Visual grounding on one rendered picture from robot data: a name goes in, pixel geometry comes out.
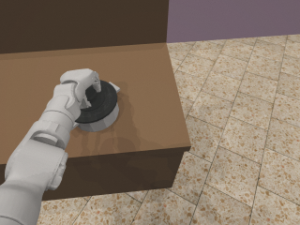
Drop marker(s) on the table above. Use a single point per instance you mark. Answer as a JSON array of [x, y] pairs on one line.
[[125, 42]]

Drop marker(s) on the knob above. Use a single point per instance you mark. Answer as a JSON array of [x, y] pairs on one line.
[[91, 94]]

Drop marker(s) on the lid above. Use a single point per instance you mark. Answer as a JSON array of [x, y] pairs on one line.
[[101, 107]]

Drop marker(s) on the pot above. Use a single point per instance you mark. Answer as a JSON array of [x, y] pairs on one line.
[[103, 123]]

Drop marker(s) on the left robot forearm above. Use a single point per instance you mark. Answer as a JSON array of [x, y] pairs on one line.
[[57, 120]]

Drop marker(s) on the left robot hand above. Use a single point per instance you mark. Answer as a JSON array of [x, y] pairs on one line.
[[87, 77]]

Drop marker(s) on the robot left upper arm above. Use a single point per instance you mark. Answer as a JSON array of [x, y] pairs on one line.
[[37, 168]]

